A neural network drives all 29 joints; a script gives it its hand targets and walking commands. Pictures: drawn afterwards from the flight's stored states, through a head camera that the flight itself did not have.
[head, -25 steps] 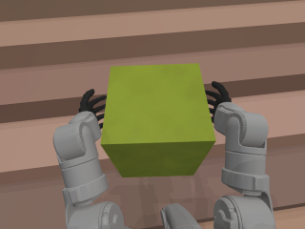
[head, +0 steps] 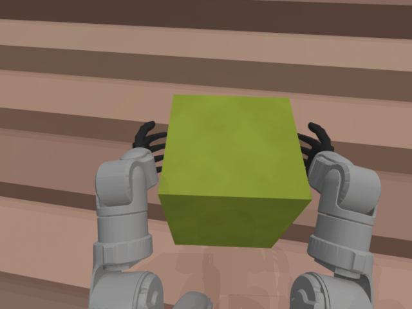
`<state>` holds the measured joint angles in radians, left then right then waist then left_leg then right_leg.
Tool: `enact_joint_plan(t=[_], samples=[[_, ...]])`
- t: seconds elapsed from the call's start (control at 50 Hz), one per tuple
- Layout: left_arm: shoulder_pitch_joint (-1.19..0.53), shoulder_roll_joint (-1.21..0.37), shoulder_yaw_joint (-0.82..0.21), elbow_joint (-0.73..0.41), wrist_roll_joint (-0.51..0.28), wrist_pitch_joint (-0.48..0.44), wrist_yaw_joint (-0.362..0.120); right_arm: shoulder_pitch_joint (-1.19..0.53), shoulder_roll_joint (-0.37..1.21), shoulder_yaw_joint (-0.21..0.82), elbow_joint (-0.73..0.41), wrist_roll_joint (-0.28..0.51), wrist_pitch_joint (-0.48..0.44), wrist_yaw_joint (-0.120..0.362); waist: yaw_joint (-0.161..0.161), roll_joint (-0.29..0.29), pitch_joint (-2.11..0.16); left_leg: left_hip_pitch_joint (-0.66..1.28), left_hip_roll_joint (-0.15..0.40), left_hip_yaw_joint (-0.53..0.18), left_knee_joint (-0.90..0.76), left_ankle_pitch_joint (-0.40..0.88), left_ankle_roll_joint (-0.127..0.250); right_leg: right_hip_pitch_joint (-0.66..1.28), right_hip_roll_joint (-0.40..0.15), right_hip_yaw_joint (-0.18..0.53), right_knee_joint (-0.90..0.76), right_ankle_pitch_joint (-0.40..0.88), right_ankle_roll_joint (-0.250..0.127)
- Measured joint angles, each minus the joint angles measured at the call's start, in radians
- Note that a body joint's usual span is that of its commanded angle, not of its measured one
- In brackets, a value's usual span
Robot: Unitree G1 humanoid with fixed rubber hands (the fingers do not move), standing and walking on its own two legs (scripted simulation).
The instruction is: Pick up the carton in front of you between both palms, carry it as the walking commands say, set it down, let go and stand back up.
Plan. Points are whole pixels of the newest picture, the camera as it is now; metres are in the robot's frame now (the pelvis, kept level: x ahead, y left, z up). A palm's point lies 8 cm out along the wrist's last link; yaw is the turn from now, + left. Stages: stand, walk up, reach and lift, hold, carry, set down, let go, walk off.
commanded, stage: carry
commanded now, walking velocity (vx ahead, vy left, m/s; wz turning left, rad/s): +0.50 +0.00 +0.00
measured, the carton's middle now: (226, 178) +0.37 +0.04 +0.06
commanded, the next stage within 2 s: none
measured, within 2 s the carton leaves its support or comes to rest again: neither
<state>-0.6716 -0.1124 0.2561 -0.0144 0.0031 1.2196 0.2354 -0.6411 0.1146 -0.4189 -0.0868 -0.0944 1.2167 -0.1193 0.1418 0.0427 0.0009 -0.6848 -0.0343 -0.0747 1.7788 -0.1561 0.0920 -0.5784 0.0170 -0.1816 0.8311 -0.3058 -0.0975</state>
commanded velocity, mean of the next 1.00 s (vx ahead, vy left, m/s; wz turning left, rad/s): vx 0.50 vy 0.00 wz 0.00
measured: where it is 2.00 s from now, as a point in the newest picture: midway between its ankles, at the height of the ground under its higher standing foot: (235, 87)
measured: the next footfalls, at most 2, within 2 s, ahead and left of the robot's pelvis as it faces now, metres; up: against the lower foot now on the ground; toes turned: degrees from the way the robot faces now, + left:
left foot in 0.38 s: +0.45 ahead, +0.16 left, +0.15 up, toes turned +8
right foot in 0.94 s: +0.75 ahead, -0.04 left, +0.30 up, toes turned -6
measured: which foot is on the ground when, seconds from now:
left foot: up 0.00-0.36, down 0.38-0.96, up 0.98-1.00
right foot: down 0.00-0.38, up 0.40-0.92, down 0.94-1.00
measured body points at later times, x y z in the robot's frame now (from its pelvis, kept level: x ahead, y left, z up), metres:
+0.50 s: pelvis +0.29 +0.08 +0.12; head +0.32 +0.08 +0.57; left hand +0.68 +0.19 +0.24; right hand +0.64 -0.11 +0.25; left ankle +0.41 +0.15 -0.54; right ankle +0.17 -0.04 -0.40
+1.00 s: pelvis +0.58 +0.03 +0.25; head +0.59 +0.06 +0.70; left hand +0.93 +0.23 +0.39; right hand +0.97 -0.08 +0.39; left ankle +0.42 +0.14 -0.41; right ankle +0.71 -0.03 -0.39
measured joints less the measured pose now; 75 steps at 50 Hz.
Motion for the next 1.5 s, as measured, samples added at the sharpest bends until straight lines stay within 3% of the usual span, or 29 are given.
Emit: enact_joint_plan(t=[0.08, 0.2, 0.26, 0.3, 0.34, 0.38, 0.4, 0.42, 0.46, 0.5, 0.54, 0.64, 0.7, 0.74, 0.78, 0.84, 0.92, 0.96, 0.98, 1.02, 1.06, 1.12, 1.2, 1.28, 1.32, 1.38, 1.44, 1.48, 1.5], samples=[[-0.006, 0.005, 0.007, -0.046, -0.020, -0.020, -0.008, 0.009, -0.005, 0.038, -0.066, 0.008, -0.008, -0.009, -0.037, -0.016, -0.004, -0.183, 0.036, 0.081, -0.034, -0.103, 0.012, 0.154, -0.022, 0.026, -0.169, 0.018, 0.012], [-0.037, 0.009, 0.032, -0.054, 0.000, 0.005, -0.023, -0.044, -0.058, 0.083, -0.033, 0.052, 0.028, -0.040, -0.072, -0.008, -0.069, -0.523, 0.097, 0.115, 0.287, -0.321, 0.028, 0.347, -0.059, 0.071, -0.346, -0.002, 0.053], [-0.031, 0.023, 0.057, -0.051, -0.005, 0.035, -0.030, -0.073, -0.054, 0.097, 0.011, 0.061, 0.053, -0.062, -0.103, -0.014, -0.089, -0.605, 0.146, 0.163, 0.107, -0.285, 0.009, 0.474, -0.098, 0.088, -0.485, 0.008, 0.058], [-0.037, 0.029, 0.074, -0.044, -0.002, 0.051, -0.035, -0.089, -0.053, 0.103, 0.039, 0.066, 0.062, -0.075, -0.127, -0.034, -0.104, -0.555, 0.161, 0.226, -0.160, -0.222, 0.017, 0.556, -0.130, 0.087, -0.611, 0.052, 0.057], [-0.036, 0.029, 0.097, -0.038, 0.007, 0.056, -0.041, -0.109, -0.055, 0.112, 0.082, 0.071, 0.057, -0.084, -0.162, -0.040, -0.112, -0.422, 0.137, 0.275, -0.406, -0.154, 0.042, 0.595, -0.152, 0.085, -0.646, 0.104, 0.062], [-0.022, 0.023, 0.122, -0.040, 0.024, 0.055, -0.052, -0.118, -0.053, 0.128, 0.123, 0.072, 0.045, -0.090, -0.223, -0.034, -0.100, -0.227, 0.080, 0.293, -0.644, -0.135, 0.041, 0.546, -0.171, 0.091, -0.461, 0.131, 0.056], [-0.024, 0.023, 0.132, -0.036, 0.037, 0.047, -0.059, -0.121, -0.051, 0.134, 0.135, 0.074, 0.034, -0.092, -0.251, -0.043, -0.079, -0.196, 0.069, 0.300, -0.654, -0.149, 0.042, 0.459, -0.177, 0.125, -0.227, 0.137, 0.062], [-0.024, 0.028, 0.139, -0.031, 0.051, 0.037, -0.064, -0.122, -0.045, 0.141, 0.146, 0.074, 0.021, -0.095, -0.275, -0.051, -0.057, -0.173, 0.063, 0.301, -0.658, -0.161, 0.048, 0.347, -0.143, 0.199, 0.069, 0.137, 0.067], [-0.014, 0.022, 0.152, -0.022, 0.074, 0.024, -0.073, -0.094, -0.033, 0.149, 0.151, 0.073, 0.001, -0.101, -0.297, -0.084, -0.019, -0.099, 0.045, 0.302, -0.715, -0.169, 0.051, 0.154, -0.054, 0.287, 0.588, 0.159, 0.053], [0.011, -0.008, 0.160, -0.047, 0.089, 0.018, -0.082, -0.059, -0.025, 0.143, 0.133, 0.084, -0.011, -0.100, -0.289, -0.102, 0.008, -0.009, 0.032, 0.296, -0.809, -0.162, 0.040, 0.009, -0.004, 0.282, 0.876, 0.179, 0.021], [0.038, -0.031, 0.149, -0.084, 0.096, 0.007, -0.087, -0.039, -0.019, 0.128, 0.106, 0.091, -0.024, -0.093, -0.265, -0.099, 0.026, 0.079, 0.029, 0.289, -0.912, -0.149, 0.029, -0.113, 0.007, 0.242, 0.986, 0.172, -0.004], [0.054, -0.019, 0.090, -0.161, 0.078, -0.008, -0.086, -0.037, -0.016, 0.118, 0.034, 0.093, -0.049, -0.062, -0.211, -0.080, 0.015, 0.255, 0.036, 0.262, -1.132, -0.119, 0.017, -0.353, -0.042, 0.146, 0.967, 0.046, -0.018], [0.034, 0.013, 0.066, -0.156, 0.057, 0.005, -0.078, -0.047, -0.018, 0.122, 0.021, 0.079, -0.043, -0.055, -0.199, -0.087, -0.024, 0.339, 0.042, 0.240, -1.210, -0.127, 0.002, -0.532, -0.065, 0.129, 1.184, -0.083, -0.031], [0.019, 0.020, 0.052, -0.133, 0.050, 0.019, -0.067, -0.042, -0.026, 0.115, 0.019, 0.075, -0.027, -0.051, -0.190, -0.086, -0.046, 0.407, 0.058, 0.220, -1.260, -0.140, -0.015, -0.641, -0.080, 0.121, 1.269, -0.099, -0.032], [0.003, 0.017, 0.039, -0.110, 0.048, 0.036, -0.051, -0.035, -0.034, 0.098, 0.014, 0.078, -0.006, -0.047, -0.178, -0.084, -0.062, 0.481, 0.078, 0.202, -1.328, -0.147, -0.028, -0.712, -0.103, 0.099, 1.198, -0.067, -0.025], [-0.015, 0.012, 0.025, -0.073, 0.045, 0.057, -0.029, -0.035, -0.042, 0.069, 0.026, 0.080, 0.016, -0.040, -0.157, -0.074, -0.096, 0.607, 0.104, 0.192, -1.496, -0.112, -0.037, -0.706, -0.124, 0.040, 0.931, -0.036, -0.026], [-0.048, 0.015, 0.013, 0.008, 0.036, 0.052, -0.008, -0.036, -0.050, 0.037, 0.059, 0.067, 0.020, -0.027, -0.112, -0.061, -0.128, 0.684, 0.136, 0.232, -1.566, -0.045, -0.038, -0.449, -0.068, -0.039, 0.447, 0.017, -0.061], [-0.048, 0.010, 0.006, 0.052, 0.037, 0.035, -0.005, -0.019, -0.047, 0.022, 0.069, 0.055, 0.016, -0.018, -0.064, -0.048, -0.119, 0.628, 0.181, 0.255, -1.330, 0.067, -0.033, -0.289, -0.014, -0.047, 0.288, -0.064, -0.039], [-0.051, 0.007, 0.001, 0.067, 0.040, 0.022, -0.004, -0.019, -0.048, 0.014, 0.076, 0.046, 0.007, -0.011, -0.031, -0.041, -0.097, 0.533, 0.179, 0.190, -1.079, 0.064, -0.050, -0.261, -0.002, -0.049, 0.277, -0.075, -0.037], [-0.041, 0.004, -0.010, 0.080, 0.034, 0.002, -0.004, -0.018, -0.045, 0.001, 0.090, 0.026, -0.014, -0.001, 0.008, -0.025, -0.053, 0.314, 0.092, 0.033, -0.502, 0.033, -0.057, -0.192, 0.011, -0.043, 0.220, -0.052, -0.042], [-0.007, 0.006, -0.013, 0.068, 0.020, -0.011, -0.004, 0.002, -0.018, -0.007, 0.076, 0.007, -0.024, 0.004, 0.017, -0.010, -0.028, 0.154, 0.024, -0.016, -0.146, 0.026, -0.025, -0.103, 0.024, -0.029, 0.121, -0.023, -0.035], [0.020, 0.013, -0.008, 0.034, -0.004, -0.031, -0.013, 0.033, 0.017, 0.004, 0.017, -0.009, -0.035, 0.003, -0.007, -0.014, -0.005, -0.039, 0.005, 0.007, 0.029, 0.008, 0.006, 0.028, 0.022, -0.005, -0.034, 0.005, -0.025], [0.017, 0.012, 0.000, -0.021, -0.011, -0.054, -0.030, 0.039, 0.001, 0.054, -0.052, 0.008, -0.040, -0.009, -0.051, -0.024, -0.015, -0.235, 0.050, 0.083, 0.002, -0.101, 0.011, 0.164, -0.002, 0.028, -0.184, 0.019, -0.011], [0.002, 0.005, 0.017, -0.048, 0.000, -0.040, -0.036, 0.013, -0.042, 0.092, -0.054, 0.047, -0.014, -0.030, -0.078, -0.009, -0.059, -0.471, 0.088, 0.115, 0.278, -0.263, 0.026, 0.283, -0.019, 0.064, -0.287, 0.002, 0.014], [0.005, 0.012, 0.033, -0.056, 0.001, -0.019, -0.040, -0.009, -0.047, 0.108, -0.028, 0.058, 0.004, -0.047, -0.095, -0.012, -0.073, -0.566, 0.112, 0.134, 0.296, -0.269, 0.022, 0.354, -0.041, 0.085, -0.343, -0.012, 0.027], [0.006, 0.022, 0.055, -0.060, -0.002, 0.010, -0.045, -0.040, -0.050, 0.121, 0.006, 0.071, 0.030, -0.072, -0.123, -0.016, -0.095, -0.615, 0.145, 0.191, 0.078, -0.236, 0.002, 0.476, -0.073, 0.101, -0.483, 0.002, 0.030], [-0.007, 0.030, 0.082, -0.052, 0.004, 0.030, -0.051, -0.076, -0.055, 0.131, 0.055, 0.081, 0.040, -0.090, -0.160, -0.036, -0.116, -0.491, 0.137, 0.275, -0.298, -0.151, 0.035, 0.574, -0.104, 0.095, -0.624, 0.066, 0.042], [0.006, 0.025, 0.105, -0.051, 0.016, 0.035, -0.057, -0.090, -0.053, 0.141, 0.100, 0.085, 0.033, -0.094, -0.199, -0.033, -0.120, -0.302, 0.090, 0.305, -0.548, -0.129, 0.053, 0.572, -0.114, 0.091, -0.562, 0.111, 0.035], [0.014, 0.024, 0.116, -0.053, 0.024, 0.036, -0.060, -0.095, -0.049, 0.147, 0.120, 0.083, 0.027, -0.096, -0.227, -0.036, -0.111, -0.204, 0.061, 0.305, -0.654, -0.166, 0.045, 0.534, -0.126, 0.084, -0.436, 0.125, 0.033]])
